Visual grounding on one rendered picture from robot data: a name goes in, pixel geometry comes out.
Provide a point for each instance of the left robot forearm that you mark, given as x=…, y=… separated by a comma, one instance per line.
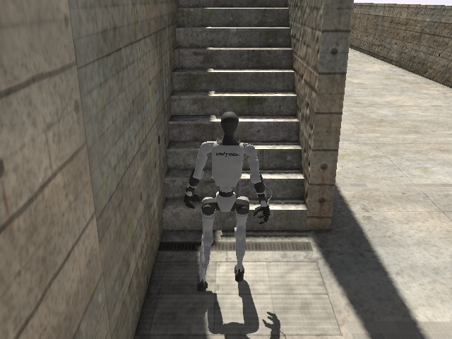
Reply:
x=192, y=184

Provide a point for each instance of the right robot foot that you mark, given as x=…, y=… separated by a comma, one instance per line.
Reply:
x=238, y=275

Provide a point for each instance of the robot right upper arm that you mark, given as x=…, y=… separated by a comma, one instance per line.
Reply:
x=253, y=162

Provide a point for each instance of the right robot forearm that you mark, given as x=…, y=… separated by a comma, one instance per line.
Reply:
x=261, y=192

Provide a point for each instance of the right robot hand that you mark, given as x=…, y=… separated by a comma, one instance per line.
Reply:
x=265, y=214

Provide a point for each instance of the robot left thigh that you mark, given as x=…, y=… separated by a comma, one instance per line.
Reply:
x=208, y=207

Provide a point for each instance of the robot left upper arm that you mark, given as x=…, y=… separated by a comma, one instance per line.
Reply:
x=205, y=148

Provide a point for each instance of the left robot hand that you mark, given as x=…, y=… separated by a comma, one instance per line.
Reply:
x=193, y=198

